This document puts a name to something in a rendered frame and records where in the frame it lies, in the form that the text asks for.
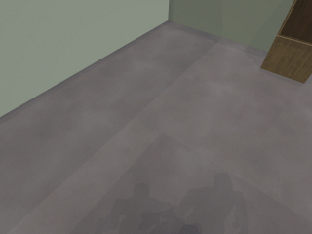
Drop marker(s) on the cupboard door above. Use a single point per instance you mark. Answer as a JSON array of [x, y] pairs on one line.
[[299, 22]]

